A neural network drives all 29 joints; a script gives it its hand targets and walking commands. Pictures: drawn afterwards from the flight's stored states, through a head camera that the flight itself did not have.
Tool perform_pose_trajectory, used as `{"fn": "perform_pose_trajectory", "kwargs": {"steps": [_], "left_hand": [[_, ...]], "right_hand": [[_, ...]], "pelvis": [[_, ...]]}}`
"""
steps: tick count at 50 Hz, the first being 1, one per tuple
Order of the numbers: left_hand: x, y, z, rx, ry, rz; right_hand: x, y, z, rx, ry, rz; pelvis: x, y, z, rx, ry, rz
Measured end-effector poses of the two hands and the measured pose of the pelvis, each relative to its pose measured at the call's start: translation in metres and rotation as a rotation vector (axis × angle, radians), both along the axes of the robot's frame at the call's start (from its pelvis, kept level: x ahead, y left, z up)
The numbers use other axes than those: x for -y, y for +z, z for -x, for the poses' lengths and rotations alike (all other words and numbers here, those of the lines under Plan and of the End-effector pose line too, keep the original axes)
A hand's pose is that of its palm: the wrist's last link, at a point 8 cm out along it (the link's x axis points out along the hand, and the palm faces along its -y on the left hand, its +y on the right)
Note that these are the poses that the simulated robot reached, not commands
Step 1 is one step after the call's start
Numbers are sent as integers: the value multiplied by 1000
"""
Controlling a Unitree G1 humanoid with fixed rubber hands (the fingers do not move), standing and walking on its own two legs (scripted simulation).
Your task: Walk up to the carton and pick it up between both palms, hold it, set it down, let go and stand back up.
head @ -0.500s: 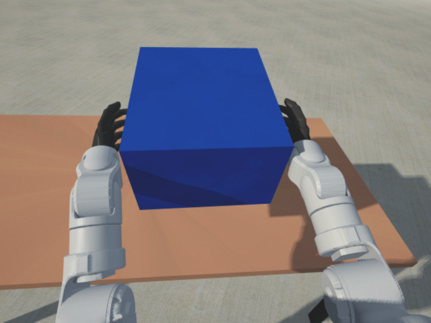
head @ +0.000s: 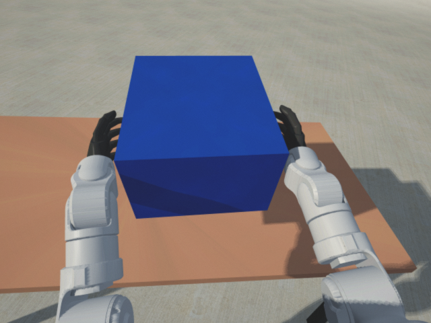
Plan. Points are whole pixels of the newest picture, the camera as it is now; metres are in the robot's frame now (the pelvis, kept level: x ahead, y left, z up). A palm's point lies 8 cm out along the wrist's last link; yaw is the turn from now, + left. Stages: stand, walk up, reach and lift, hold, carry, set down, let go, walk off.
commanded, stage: hold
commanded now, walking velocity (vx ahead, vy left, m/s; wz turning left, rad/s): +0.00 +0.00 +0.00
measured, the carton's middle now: (198, 130) +0.43 +0.02 +0.17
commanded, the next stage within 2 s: none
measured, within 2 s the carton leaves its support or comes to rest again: neither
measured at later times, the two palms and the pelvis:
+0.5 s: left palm (105, 151) +0.35 +0.18 +0.18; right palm (297, 141) +0.37 -0.16 +0.20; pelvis +0.00 +0.00 +0.00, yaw -1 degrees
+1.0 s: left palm (106, 155) +0.35 +0.18 +0.17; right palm (297, 149) +0.36 -0.16 +0.18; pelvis -0.01 +0.00 +0.00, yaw -1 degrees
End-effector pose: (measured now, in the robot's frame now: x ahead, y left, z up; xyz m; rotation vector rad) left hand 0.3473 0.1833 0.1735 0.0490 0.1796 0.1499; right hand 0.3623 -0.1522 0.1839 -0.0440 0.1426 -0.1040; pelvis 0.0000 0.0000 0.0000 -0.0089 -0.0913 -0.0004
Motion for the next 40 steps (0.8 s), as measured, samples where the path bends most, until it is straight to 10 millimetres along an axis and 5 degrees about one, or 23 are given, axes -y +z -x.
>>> {"fn": "perform_pose_trajectory", "kwargs": {"steps": [27, 40], "left_hand": [[4, 9, -3, 21, -3, 4], [2, -2, 6, 7, -1, -16]], "right_hand": [[4, 15, -2, 26, -4, 7], [2, -2, 4, 15, 3, -14]], "pelvis": [[0, 0, 1, 0, -6, 0], [-1, 0, 5, -8, 6, 5]]}}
